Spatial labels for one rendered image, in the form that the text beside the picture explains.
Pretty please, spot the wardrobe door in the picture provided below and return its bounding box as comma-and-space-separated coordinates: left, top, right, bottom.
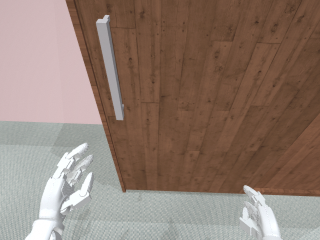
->
75, 0, 320, 194
254, 113, 320, 190

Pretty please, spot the robot left forearm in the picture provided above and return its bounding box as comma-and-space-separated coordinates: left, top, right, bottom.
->
25, 218, 65, 240

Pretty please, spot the right robot hand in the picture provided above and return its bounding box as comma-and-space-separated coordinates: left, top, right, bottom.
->
239, 185, 281, 240

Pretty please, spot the left robot hand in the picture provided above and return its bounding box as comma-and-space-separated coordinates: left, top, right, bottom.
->
39, 142, 94, 222

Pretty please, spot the handle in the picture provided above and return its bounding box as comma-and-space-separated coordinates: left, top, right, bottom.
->
96, 15, 125, 120

